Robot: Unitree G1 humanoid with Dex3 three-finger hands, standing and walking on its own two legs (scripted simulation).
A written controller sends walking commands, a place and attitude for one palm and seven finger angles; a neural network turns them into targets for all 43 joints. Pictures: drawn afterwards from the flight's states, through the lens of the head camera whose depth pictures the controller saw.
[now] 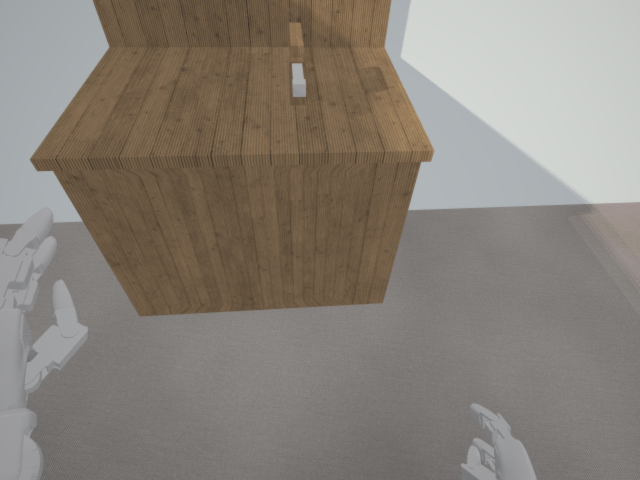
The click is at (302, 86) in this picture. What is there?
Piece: tap's lever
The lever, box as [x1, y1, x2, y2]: [292, 79, 305, 96]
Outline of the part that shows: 292,79 293,96 305,96 305,80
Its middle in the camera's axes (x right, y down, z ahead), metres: -0.05 -0.32 +0.82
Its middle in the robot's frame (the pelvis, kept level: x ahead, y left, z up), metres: +0.84 +0.10 +0.09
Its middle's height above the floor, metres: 0.86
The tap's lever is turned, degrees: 0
